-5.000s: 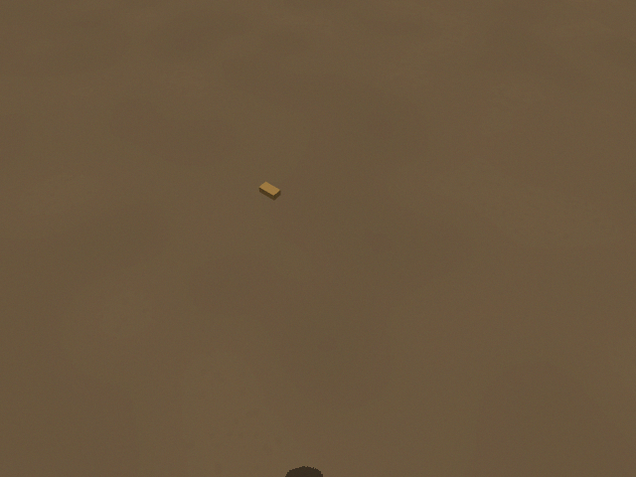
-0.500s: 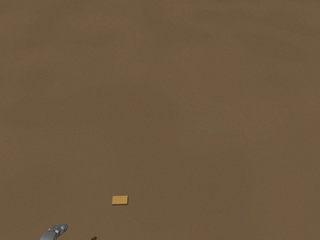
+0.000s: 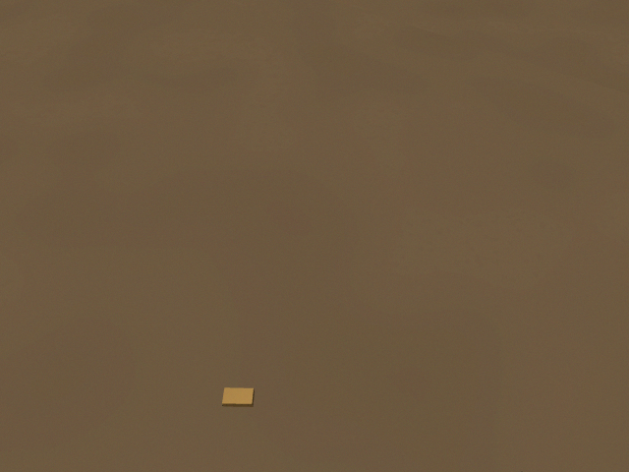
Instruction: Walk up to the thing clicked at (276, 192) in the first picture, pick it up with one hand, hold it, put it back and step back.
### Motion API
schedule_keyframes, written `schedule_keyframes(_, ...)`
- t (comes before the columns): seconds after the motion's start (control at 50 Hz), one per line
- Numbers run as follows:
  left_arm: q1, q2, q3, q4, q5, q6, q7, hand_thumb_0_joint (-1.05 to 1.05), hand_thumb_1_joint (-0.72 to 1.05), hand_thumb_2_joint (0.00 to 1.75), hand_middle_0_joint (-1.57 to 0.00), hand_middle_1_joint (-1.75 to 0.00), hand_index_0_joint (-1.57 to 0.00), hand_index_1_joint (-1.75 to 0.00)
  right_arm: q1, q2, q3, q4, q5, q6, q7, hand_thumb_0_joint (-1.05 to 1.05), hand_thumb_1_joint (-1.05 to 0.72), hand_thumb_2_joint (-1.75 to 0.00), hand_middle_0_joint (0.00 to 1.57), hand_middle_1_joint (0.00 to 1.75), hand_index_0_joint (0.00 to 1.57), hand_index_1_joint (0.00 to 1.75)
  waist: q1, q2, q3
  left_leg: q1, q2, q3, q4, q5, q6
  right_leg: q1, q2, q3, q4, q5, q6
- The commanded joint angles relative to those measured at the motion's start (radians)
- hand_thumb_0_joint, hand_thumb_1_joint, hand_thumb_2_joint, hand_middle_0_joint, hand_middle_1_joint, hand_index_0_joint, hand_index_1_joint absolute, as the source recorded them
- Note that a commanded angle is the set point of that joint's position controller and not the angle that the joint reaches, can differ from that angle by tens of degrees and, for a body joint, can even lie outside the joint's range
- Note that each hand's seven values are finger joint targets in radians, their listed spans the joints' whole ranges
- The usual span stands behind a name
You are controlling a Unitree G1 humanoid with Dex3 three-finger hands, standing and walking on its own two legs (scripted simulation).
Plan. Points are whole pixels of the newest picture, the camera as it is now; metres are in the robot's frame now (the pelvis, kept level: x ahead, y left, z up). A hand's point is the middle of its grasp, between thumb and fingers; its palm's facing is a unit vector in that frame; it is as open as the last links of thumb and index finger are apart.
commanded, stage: walk up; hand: left
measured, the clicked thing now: (238, 397) +0.43 +0.23 -0.76
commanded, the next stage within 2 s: none
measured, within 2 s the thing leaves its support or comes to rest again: neither
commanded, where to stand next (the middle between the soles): +0.04 -0.01 m, yaw +0 degrees
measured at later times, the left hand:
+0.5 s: hand out of the picture +0.07 +0.25 -0.16, palm faces +0.04 -0.93 -0.38, open 7.4 cm
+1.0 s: hand out of the picture -0.08 +0.28 -0.12, palm faces +0.12 -0.84 -0.53, open 7.4 cm
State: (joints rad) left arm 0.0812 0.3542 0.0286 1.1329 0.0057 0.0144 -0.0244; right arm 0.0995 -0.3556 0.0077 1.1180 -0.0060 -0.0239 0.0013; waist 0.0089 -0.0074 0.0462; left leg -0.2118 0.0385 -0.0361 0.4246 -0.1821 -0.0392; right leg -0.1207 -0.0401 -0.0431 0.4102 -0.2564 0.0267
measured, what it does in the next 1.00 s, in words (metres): lifts its left foot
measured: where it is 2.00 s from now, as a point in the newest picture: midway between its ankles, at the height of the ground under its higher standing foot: outside the picture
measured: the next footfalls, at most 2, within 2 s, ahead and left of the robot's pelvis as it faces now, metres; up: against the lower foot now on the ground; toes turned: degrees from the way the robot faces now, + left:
left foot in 1.06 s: +0.04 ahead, +0.14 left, +0.00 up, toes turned +7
right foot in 1.66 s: +0.03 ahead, -0.12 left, +0.00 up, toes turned +1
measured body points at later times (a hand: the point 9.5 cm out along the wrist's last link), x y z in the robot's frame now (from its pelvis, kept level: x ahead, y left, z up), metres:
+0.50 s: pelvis -0.04 -0.03 -0.01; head +0.03 -0.02 +0.43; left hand +0.07 +0.30 -0.14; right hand +0.08 -0.35 -0.13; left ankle +0.03 +0.14 -0.74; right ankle -0.06 -0.16 -0.70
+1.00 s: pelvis -0.04 -0.03 -0.01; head -0.02 -0.06 +0.44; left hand -0.09 +0.32 -0.09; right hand +0.06 -0.34 -0.15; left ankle -0.01 +0.13 -0.71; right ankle -0.06 -0.18 -0.74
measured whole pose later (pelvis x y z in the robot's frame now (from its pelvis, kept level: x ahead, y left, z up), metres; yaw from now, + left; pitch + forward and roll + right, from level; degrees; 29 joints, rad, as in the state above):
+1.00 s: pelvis -0.04 -0.03 -0.01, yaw +7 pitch -3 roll -1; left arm 0.38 0.42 0.10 0.92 0.04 -0.07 0.02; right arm 0.23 -0.43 -0.10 0.95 -0.05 0.08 0.10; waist 0.03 0.10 0.09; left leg -0.41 0.04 -0.08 0.79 -0.36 -0.02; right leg -0.12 -0.07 -0.08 0.49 -0.32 0.02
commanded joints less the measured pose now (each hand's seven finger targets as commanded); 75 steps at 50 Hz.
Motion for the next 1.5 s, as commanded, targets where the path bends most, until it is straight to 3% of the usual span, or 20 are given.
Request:
schedule_keyframes(0.0, -0.075, 0.205, 0.037, -0.069, 0.000, -0.030, 0.016, 0.00, 0.90, 0.90, -0.20, -0.30, -0.20, -0.30, -0.042, -0.223, -0.045, -0.058, -0.004, -0.024, -0.014, 0.00, -0.90, -0.90, 0.20, 0.30, 0.20, 0.30, -0.011, 0.018, -0.086, 0.046, 0.072, -0.056, -0.070, 0.128, 0.062, -0.002, -0.080, 0.077, -0.090, 0.088, -0.049)
schedule_keyframes(0.24, -0.044, 0.200, 0.042, -0.061, 0.002, -0.031, 0.019, 0.00, 0.90, 0.90, -0.20, -0.30, -0.20, -0.30, -0.050, -0.213, -0.047, -0.056, -0.002, -0.022, -0.016, 0.00, -0.90, -0.90, 0.20, 0.30, 0.20, 0.30, -0.007, 0.016, -0.094, 0.060, 0.071, -0.062, -0.071, 0.200, 0.058, 0.024, -0.083, 0.057, -0.100, 0.123, -0.043)
schedule_keyframes(0.28, -0.070, 0.247, 0.084, -0.128, 0.001, 0.020, 0.021, 0.00, 0.90, 0.90, -0.20, -0.30, -0.20, -0.30, -0.009, -0.295, -0.074, -0.071, 0.011, -0.004, -0.048, 0.00, -0.90, -0.90, 0.20, 0.30, 0.20, 0.30, -0.027, -0.017, -0.024, 0.012, 0.116, -0.096, 0.043, 0.670, 0.104, -0.052, -0.055, 0.027, 0.076, 0.376, -0.039)
schedule_keyframes(0.32, -0.048, 0.212, 0.084, -0.159, -0.004, 0.036, 0.022, 0.00, 0.90, 0.90, -0.20, -0.30, -0.20, -0.30, 0.036, -0.329, -0.094, -0.079, 0.012, 0.000, -0.058, 0.00, -0.90, -0.90, 0.20, 0.30, 0.20, 0.30, -0.042, 0.077, -0.094, 0.102, 0.197, -0.191, 0.012, 0.792, 0.177, -0.116, 0.008, 0.010, 0.232, 0.245, -0.027)
schedule_keyframes(0.38, -0.025, 0.190, 0.095, -0.211, 0.008, 0.078, 0.013, 0.00, 0.90, 0.90, -0.20, -0.30, -0.20, -0.30, 0.048, -0.355, -0.123, -0.132, -0.011, -0.002, -0.080, 0.00, -0.90, -0.90, 0.20, 0.30, 0.20, 0.30, -0.048, 0.166, -0.183, 0.089, 0.343, -0.330, -0.025, 0.689, 0.311, -0.211, 0.022, 0.137, 0.596, -0.331, -0.038)
schedule_keyframes(0.44, 0.052, 0.180, 0.098, -0.226, 0.004, 0.077, 0.002, 0.00, 0.90, 0.90, -0.20, -0.30, -0.20, -0.30, -0.044, -0.318, -0.119, -0.194, -0.029, 0.005, -0.083, 0.00, -0.90, -0.90, 0.20, 0.30, 0.20, 0.30, 0.010, 0.170, -0.205, 0.029, 0.268, -0.204, 0.046, 0.509, 0.271, -0.207, -0.004, 0.156, 0.571, -0.289, -0.060)
schedule_keyframes(0.52, 0.161, 0.153, 0.086, -0.148, 0.006, 0.006, 0.019, 0.00, 0.90, 0.90, -0.20, -0.30, -0.20, -0.30, -0.122, -0.221, -0.088, -0.220, -0.031, 0.034, -0.035, 0.00, -0.90, -0.90, 0.20, 0.30, 0.20, 0.30, 0.068, 0.143, -0.185, -0.091, 0.076, -0.075, 0.217, 0.057, 0.157, 0.027, 0.032, 0.028, -0.047, -0.024, -0.030)
schedule_keyframes(0.56, 0.182, 0.352, 0.124, -0.164, 0.039, -0.043, 0.052, 0.00, 0.90, 0.90, -0.20, -0.30, -0.20, -0.30, -0.045, -0.119, -0.060, -0.242, -0.031, 0.061, -0.019, 0.00, -0.90, -0.90, 0.20, 0.30, 0.20, 0.30, 0.054, -0.200, -0.070, -0.407, -0.124, -0.092, 0.474, -0.412, 0.064, 0.059, -0.263, 0.547, -0.158, 0.014, -0.044)
schedule_keyframes(0.6, 0.056, 0.445, 0.139, -0.213, 0.045, -0.050, 0.070, 0.00, 0.90, 0.90, -0.20, -0.30, -0.20, -0.30, -0.039, -0.219, -0.101, -0.237, -0.040, 0.087, -0.023, 0.00, -0.90, -0.90, 0.20, 0.30, 0.20, 0.30, 0.027, -0.110, -0.003, -0.338, -0.030, -0.218, 0.580, -0.345, 0.066, -0.183, -0.413, 0.633, -0.169, -0.092, -0.221)
schedule_keyframes(0.68, 0.158, 0.372, 0.151, -0.187, 0.025, -0.084, 0.108, 0.00, 0.90, 0.90, -0.20, -0.30, -0.20, -0.30, 0.058, -0.252, -0.126, -0.244, -0.067, 0.107, 0.042, 0.00, -0.90, -0.90, 0.20, 0.30, 0.20, 0.30, -0.019, -0.047, -0.020, -0.442, -0.070, -0.198, 0.673, -0.159, 0.047, 0.084, -0.229, 0.293, -0.068, 0.240, -0.085)
schedule_keyframes(0.88, 0.281, 0.308, 0.137, -0.270, 0.024, -0.114, 0.064, 0.00, 0.90, 0.90, -0.20, -0.30, -0.20, -0.30, 0.002, -0.257, -0.152, -0.294, -0.045, 0.066, 0.082, 0.00, -0.90, -0.90, 0.20, 0.30, 0.20, 0.30, 0.059, -0.173, 0.103, -0.417, -0.010, -0.108, 0.435, -0.154, 0.010, 0.069, -0.246, 0.273, -0.181, -0.232, -0.219)
schedule_keyframes(0.98, 0.269, 0.355, 0.128, -0.300, 0.032, -0.113, 0.053, 0.00, 0.90, 0.90, -0.20, -0.30, -0.20, -0.30, 0.018, -0.240, -0.152, -0.319, -0.047, 0.049, 0.103, 0.00, -0.90, -0.90, 0.20, 0.30, 0.20, 0.30, 0.028, -0.190, 0.074, -0.189, 0.026, 0.015, 0.261, -0.248, 0.038, -0.081, -0.239, 0.198, -0.105, -0.180, -0.226)
schedule_keyframes(1.04, 0.187, 0.325, 0.100, -0.330, 0.026, -0.098, 0.054, 0.00, 0.90, 0.90, -0.20, -0.30, -0.20, -0.30, 0.158, -0.234, -0.164, -0.273, -0.037, 0.039, 0.088, 0.00, -0.90, -0.90, 0.20, 0.30, 0.20, 0.30, -0.074, -0.105, 0.017, 0.115, -0.024, 0.069, 0.100, -0.102, 0.062, -0.261, -0.180, 0.098, 0.105, 0.007, -0.171)
schedule_keyframes(1.06, 0.221, 0.248, 0.073, -0.335, 0.025, -0.090, 0.050, 0.00, 0.90, 0.90, -0.20, -0.30, -0.20, -0.30, 0.250, -0.263, -0.174, -0.240, -0.032, 0.026, 0.070, 0.00, -0.90, -0.90, 0.20, 0.30, 0.20, 0.30, -0.114, 0.070, -0.053, 0.258, -0.029, 0.034, 0.035, -0.115, 0.072, -0.314, -0.103, 0.029, 0.369, 0.057, -0.132)
schedule_keyframes(1.08, 0.279, 0.157, 0.046, -0.343, 0.012, -0.084, 0.047, 0.00, 0.90, 0.90, -0.20, -0.30, -0.20, -0.30, 0.286, -0.320, -0.183, -0.253, -0.044, 0.015, 0.050, 0.00, -0.90, -0.90, 0.20, 0.30, 0.20, 0.30, -0.105, 0.297, -0.057, 0.298, 0.160, -0.271, -0.092, -0.228, 0.124, -0.464, 0.029, 0.013, 0.616, -0.244, -0.072)
schedule_keyframes(1.1, 0.277, 0.209, 0.057, -0.336, 0.007, -0.074, 0.057, 0.00, 0.90, 0.90, -0.20, -0.30, -0.20, -0.30, 0.272, -0.383, -0.187, -0.284, -0.032, 0.007, 0.039, 0.00, -0.90, -0.90, 0.20, 0.30, 0.20, 0.30, -0.106, 0.262, -0.059, 0.202, 0.334, -0.573, -0.189, -0.339, 0.208, -0.517, 0.087, 0.086, 0.686, -0.327, -0.064)
schedule_keyframes(1.12, 0.253, 0.295, 0.073, -0.316, 0.008, -0.070, 0.066, 0.00, 0.90, 0.90, -0.20, -0.30, -0.20, -0.30, 0.232, -0.410, -0.194, -0.287, -0.011, 0.008, 0.039, 0.00, -0.90, -0.90, 0.20, 0.30, 0.20, 0.30, -0.091, 0.206, -0.014, 0.094, 0.369, -0.590, -0.183, -0.376, 0.278, -0.469, 0.029, 0.169, 0.737, -0.324, -0.086)
schedule_keyframes(1.2, 0.342, 0.273, 0.078, -0.252, 0.002, -0.033, 0.037, 0.00, 0.90, 0.90, -0.20, -0.30, -0.20, -0.30, 0.195, -0.305, -0.146, -0.300, 0.011, -0.051, -0.009, 0.00, -0.90, -0.90, 0.20, 0.30, 0.20, 0.30, -0.012, 0.040, 0.037, 0.129, 0.256, -0.238, -0.062, 0.233, 0.120, -0.456, -0.005, 0.270, 0.691, -0.130, -0.062)
schedule_keyframes(1.28, 0.296, 0.247, 0.099, -0.308, 0.018, 0.046, 0.018, 0.00, 0.90, 0.90, -0.20, -0.30, -0.20, -0.30, 0.177, -0.299, -0.153, -0.301, 0.012, -0.049, -0.077, 0.00, -0.90, -0.90, 0.20, 0.30, 0.20, 0.30, 0.014, 0.120, 0.068, 0.078, 0.248, -0.089, 0.019, 0.816, 0.089, -0.450, 0.072, 0.269, 0.801, -0.064, -0.019)
schedule_keyframes(1.48, 0.130, 0.234, 0.076, -0.375, 0.008, 0.047, 0.029, 0.00, 0.90, 0.90, -0.20, -0.30, -0.20, -0.30, 0.140, -0.282, -0.151, -0.351, -0.001, -0.006, -0.072, 0.00, -0.90, -0.90, 0.20, 0.30, 0.20, 0.30, -0.040, 0.191, -0.068, 0.199, 0.234, -0.034, 0.101, 0.654, 0.232, -0.450, 0.058, 0.178, 0.579, -0.101, -0.006)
